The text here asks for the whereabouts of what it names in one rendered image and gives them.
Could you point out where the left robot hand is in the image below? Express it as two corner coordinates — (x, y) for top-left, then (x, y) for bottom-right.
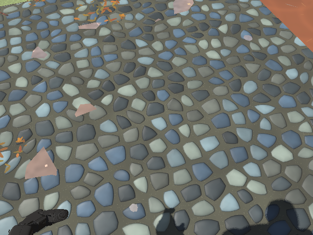
(8, 209), (68, 235)

